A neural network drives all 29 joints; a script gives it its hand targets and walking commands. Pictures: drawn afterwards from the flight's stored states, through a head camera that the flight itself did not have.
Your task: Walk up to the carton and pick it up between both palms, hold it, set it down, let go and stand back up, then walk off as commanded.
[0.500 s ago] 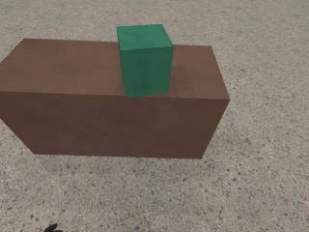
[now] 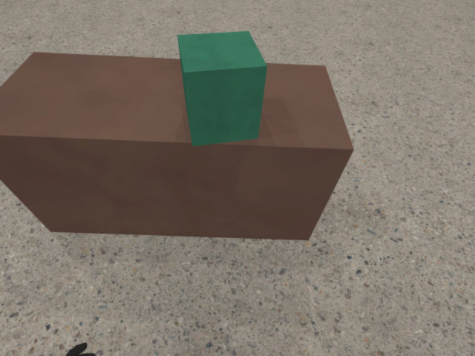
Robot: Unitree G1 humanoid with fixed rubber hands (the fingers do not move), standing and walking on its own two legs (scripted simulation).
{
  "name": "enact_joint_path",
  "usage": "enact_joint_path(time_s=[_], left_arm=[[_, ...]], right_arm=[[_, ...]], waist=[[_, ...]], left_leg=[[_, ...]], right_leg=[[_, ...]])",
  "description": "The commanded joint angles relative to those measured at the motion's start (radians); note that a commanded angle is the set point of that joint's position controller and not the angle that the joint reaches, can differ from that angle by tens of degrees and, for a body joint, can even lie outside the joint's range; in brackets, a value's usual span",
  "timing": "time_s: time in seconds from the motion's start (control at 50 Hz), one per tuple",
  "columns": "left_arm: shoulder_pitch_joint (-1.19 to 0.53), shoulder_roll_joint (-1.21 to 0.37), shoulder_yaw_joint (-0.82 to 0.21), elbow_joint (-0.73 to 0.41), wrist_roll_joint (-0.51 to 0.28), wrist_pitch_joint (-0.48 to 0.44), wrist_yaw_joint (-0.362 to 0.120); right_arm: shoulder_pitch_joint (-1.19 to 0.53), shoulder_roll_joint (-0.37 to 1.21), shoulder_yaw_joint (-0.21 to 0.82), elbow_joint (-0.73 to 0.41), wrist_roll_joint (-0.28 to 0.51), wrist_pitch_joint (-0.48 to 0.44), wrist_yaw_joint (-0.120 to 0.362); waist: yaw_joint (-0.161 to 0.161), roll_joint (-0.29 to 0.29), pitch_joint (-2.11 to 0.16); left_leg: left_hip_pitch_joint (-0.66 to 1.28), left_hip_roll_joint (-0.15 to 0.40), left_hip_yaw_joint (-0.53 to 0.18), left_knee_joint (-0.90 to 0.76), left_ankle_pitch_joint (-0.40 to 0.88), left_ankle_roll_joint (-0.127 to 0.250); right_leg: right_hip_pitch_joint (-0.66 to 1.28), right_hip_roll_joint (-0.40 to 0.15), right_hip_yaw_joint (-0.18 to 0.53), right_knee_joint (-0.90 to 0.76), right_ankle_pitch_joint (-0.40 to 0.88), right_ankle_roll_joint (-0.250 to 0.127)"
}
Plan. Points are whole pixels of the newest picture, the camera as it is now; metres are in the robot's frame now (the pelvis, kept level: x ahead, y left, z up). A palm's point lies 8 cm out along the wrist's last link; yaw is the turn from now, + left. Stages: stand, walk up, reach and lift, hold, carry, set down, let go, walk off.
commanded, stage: stand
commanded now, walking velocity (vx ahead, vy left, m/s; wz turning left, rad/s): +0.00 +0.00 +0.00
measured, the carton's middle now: (220, 89) +0.81 +0.05 -0.03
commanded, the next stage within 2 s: none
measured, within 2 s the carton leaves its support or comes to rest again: neither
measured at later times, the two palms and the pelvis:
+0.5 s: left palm out of the picture +0.08 +0.29 -0.11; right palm out of the picture +0.06 -0.31 -0.11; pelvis +0.01 +0.00 +0.00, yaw +0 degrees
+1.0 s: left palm out of the picture +0.09 +0.29 -0.12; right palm out of the picture +0.06 -0.31 -0.11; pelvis +0.00 +0.00 +0.00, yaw +0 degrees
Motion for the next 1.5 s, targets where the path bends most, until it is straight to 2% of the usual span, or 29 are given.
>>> enact_joint_path(time_s=[0.0,0.02,0.12,0.14,0.2,0.34,0.36,0.38,0.42,0.48,0.5,0.54,0.58,0.64,0.74,0.78,0.8,0.94,0.98,1.0,1.04,1.08,1.18,1.2,1.24,1.26,1.36,1.4,1.48], left_arm=[[0.0,0.222,0.047,-0.048,0.002,-0.009,0.007],[0.022,0.203,0.047,-0.047,-0.005,-0.011,0.01],[-0.034,0.191,0.038,-0.069,0.002,-0.014,0.001],[-0.01,0.154,0.032,-0.061,-0.007,-0.015,0.001],[-0.009,0.165,0.029,-0.058,-0.008,-0.019,0.003],[0.008,0.219,0.048,-0.047,0.004,-0.017,0.008],[0.008,0.222,0.046,-0.057,-0.008,-0.014,0.004],[0.029,0.181,0.044,-0.047,0.001,-0.026,0.004],[-0.01,0.216,0.05,-0.056,0.001,-0.023,0.008],[-0.009,0.147,0.029,-0.055,-0.002,-0.022,0.006],[0.008,0.197,0.04,-0.056,-0.006,-0.016,0.012],[-0.017,0.186,0.042,-0.059,0.008,-0.015,0.008],[-0.014,0.207,0.04,-0.057,-0.005,-0.026,0.008],[0.01,0.189,0.039,-0.056,-0.008,-0.019,0.005],[0.023,0.184,0.043,-0.06,-0.008,-0.017,0.005],[-0.018,0.201,0.045,-0.054,0.011,-0.022,0.009],[0.03,0.174,0.038,-0.065,0.004,-0.027,0.001],[-0.025,0.183,0.046,-0.08,-0.004,-0.019,0.007],[0.028,0.18,0.037,-0.057,-0.001,-0.022,0.0],[0.01,0.186,0.039,-0.071,-0.002,-0.016,-0.004],[-0.004,0.187,0.042,-0.06,-0.008,-0.016,-0.004],[-0.006,0.22,0.054,-0.049,0.004,-0.016,0.003],[-0.012,0.189,0.049,-0.069,0.006,-0.012,0.001],[-0.005,0.203,0.053,-0.068,0.006,-0.007,-0.003],[-0.009,0.166,0.029,-0.07,-0.001,-0.012,-0.006],[0.035,0.204,0.046,-0.061,0.002,-0.019,-0.004],[-0.003,0.204,0.037,-0.062,-0.007,-0.019,0.012],[0.015,0.215,0.041,-0.054,-0.007,-0.013,0.013],[-0.015,0.168,0.029,-0.047,-0.006,-0.012,0.008]], right_arm=[[0.009,-0.17,-0.013,-0.041,-0.002,0.002,-0.013],[0.025,-0.191,-0.013,-0.028,0.01,0.003,-0.012],[0.037,-0.207,-0.033,-0.035,0.007,-0.005,-0.006],[-0.013,-0.216,-0.033,-0.041,-0.012,-0.007,-0.009],[0.027,-0.198,-0.028,-0.037,0.0,-0.011,-0.002],[-0.019,-0.212,-0.041,-0.054,-0.013,-0.008,0.001],[-0.006,-0.222,-0.037,-0.054,-0.008,-0.013,-0.008],[0.008,-0.216,-0.042,-0.046,-0.001,-0.018,0.001],[0.05,-0.194,-0.041,-0.025,0.002,-0.015,0.006],[0.035,-0.15,-0.028,-0.038,-0.003,-0.005,0.001],[0.03,-0.155,-0.026,-0.029,-0.006,-0.01,-0.004],[-0.02,-0.166,-0.031,-0.048,-0.013,-0.002,-0.008],[0.011,-0.186,-0.029,-0.033,-0.011,-0.002,-0.006],[0.017,-0.211,-0.031,-0.045,-0.003,-0.01,-0.004],[0.017,-0.212,-0.037,-0.043,0.002,-0.014,-0.002],[-0.006,-0.183,-0.028,-0.042,-0.004,-0.015,-0.002],[-0.006,-0.219,-0.03,-0.06,-0.011,-0.02,-0.001],[0.033,-0.172,-0.025,-0.027,0.001,-0.007,-0.012],[0.04,-0.203,-0.034,-0.033,0.001,-0.003,-0.002],[0.002,-0.206,-0.035,-0.052,0.0,-0.007,0.0],[0.043,-0.191,-0.031,-0.049,0.001,-0.011,0.0],[0.038,-0.171,-0.024,-0.039,0.002,-0.011,-0.002],[-0.032,-0.172,-0.017,-0.07,0.003,-0.013,-0.004],[0.017,-0.18,-0.018,-0.057,-0.002,-0.004,-0.007],[0.026,-0.196,-0.01,-0.049,0.006,-0.006,-0.01],[0.045,-0.203,-0.021,-0.036,0.002,-0.006,-0.005],[0.013,-0.163,-0.004,-0.055,-0.001,-0.011,-0.008],[0.01,-0.198,-0.02,-0.051,-0.003,-0.006,-0.007],[-0.014,-0.161,-0.011,-0.048,-0.004,-0.004,-0.009]], waist=[[0.005,-0.02,-0.03],[0.026,0.056,-0.04],[-0.005,-0.008,-0.024],[0.019,0.061,0.002],[0.013,-0.018,-0.019],[0.004,0.028,-0.05],[0.016,-0.029,-0.085],[0.017,0.004,-0.097],[-0.017,-0.046,-0.06],[-0.009,0.059,-0.051],[-0.008,-0.012,-0.06],[-0.006,-0.026,-0.064],[-0.019,0.065,-0.024],[0.016,-0.04,-0.076],[-0.001,0.045,-0.1],[0.016,-0.007,-0.069],[0.013,0.044,-0.105],[0.007,-0.007,-0.006],[0.006,0.044,-0.063],[-0.003,-0.022,-0.085],[-0.013,0.059,0.016],[-0.006,0.018,0.008],[0.015,0.053,-0.037],[0.019,-0.022,-0.008],[0.0,0.045,-0.064],[0.014,-0.011,-0.049],[-0.004,0.045,-0.049],[0.016,-0.033,-0.115],[0.015,0.003,-0.009]], left_leg=[[-0.042,0.103,-0.063,-0.069,0.123,0.062],[-0.051,0.083,-0.051,-0.065,0.09,0.054],[-0.05,0.099,-0.061,-0.073,0.062,0.065],[-0.034,0.089,-0.037,-0.083,0.084,0.076],[-0.04,0.091,-0.06,-0.065,0.129,0.071],[0.015,0.089,-0.038,-0.057,0.141,0.054],[-0.006,0.088,-0.042,-0.055,0.148,0.062],[-0.019,0.087,-0.048,-0.04,0.168,0.059],[0.013,0.099,-0.045,-0.066,0.166,0.041],[-0.008,0.087,-0.031,-0.036,0.178,0.054],[0.011,0.102,-0.044,-0.059,0.169,0.064],[0.017,0.094,-0.03,-0.056,0.15,0.069],[-0.003,0.089,-0.025,-0.061,0.184,0.061],[-0.019,0.088,-0.035,-0.044,0.129,0.059],[0.013,0.1,-0.035,-0.044,0.196,0.06],[-0.03,0.108,-0.049,-0.049,0.242,0.062],[-0.003,0.087,-0.036,-0.038,0.213,0.061],[-0.051,0.099,-0.039,-0.062,0.136,0.059],[0.03,0.091,-0.026,-0.049,0.125,0.058],[0.007,0.095,-0.033,-0.054,0.083,0.064],[-0.053,0.088,-0.027,-0.069,0.052,0.057],[-0.029,0.109,-0.051,-0.068,0.109,0.069],[-0.045,0.086,-0.04,-0.068,0.087,0.06],[-0.078,0.075,-0.05,-0.09,0.056,0.06],[-0.015,0.094,-0.05,-0.056,0.113,0.063],[-0.004,0.101,-0.042,-0.063,0.132,0.057],[-0.021,0.102,-0.048,-0.04,0.159,0.07],[0.002,0.101,-0.059,-0.056,0.173,0.072],[-0.055,0.101,-0.03,-0.052,0.146,0.057]], right_leg=[[-0.008,-0.11,0.035,-0.054,0.155,-0.027],[0.0,-0.113,0.06,-0.059,0.105,-0.027],[-0.015,-0.123,0.075,-0.059,0.111,-0.03],[-0.051,-0.115,0.064,-0.08,0.129,-0.035],[-0.025,-0.108,0.057,-0.072,0.161,-0.033],[-0.039,-0.111,0.057,-0.047,0.191,-0.045],[-0.001,-0.114,0.046,-0.038,0.212,-0.042],[0.021,-0.115,0.047,-0.021,0.224,-0.031],[-0.02,-0.115,0.055,-0.04,0.222,-0.034],[-0.027,-0.125,0.066,-0.039,0.235,-0.037],[-0.009,-0.123,0.045,-0.038,0.238,-0.03],[-0.028,-0.115,0.064,-0.057,0.226,-0.044],[-0.038,-0.129,0.074,-0.038,0.239,-0.032],[0.021,-0.112,0.047,-0.059,0.232,-0.032],[0.014,-0.12,0.071,-0.037,0.262,-0.038],[0.023,-0.117,0.039,-0.025,0.253,-0.032],[0.044,-0.113,0.044,-0.037,0.23,-0.032],[-0.007,-0.115,0.043,-0.051,0.194,-0.032],[-0.023,-0.111,0.056,-0.062,0.163,-0.041],[-0.004,-0.107,0.034,-0.066,0.136,-0.037],[-0.043,-0.118,0.053,-0.078,0.097,-0.035],[-0.045,-0.115,0.058,-0.057,0.151,-0.037],[-0.011,-0.111,0.052,-0.062,0.102,-0.041],[-0.005,-0.102,0.017,-0.051,0.049,-0.038],[-0.028,-0.117,0.065,-0.032,0.128,-0.026],[-0.019,-0.104,0.049,-0.056,0.11,-0.032],[-0.001,-0.121,0.063,-0.053,0.211,-0.03],[0.014,-0.118,0.047,-0.028,0.208,-0.035],[-0.04,-0.116,0.057,-0.038,0.231,-0.031]])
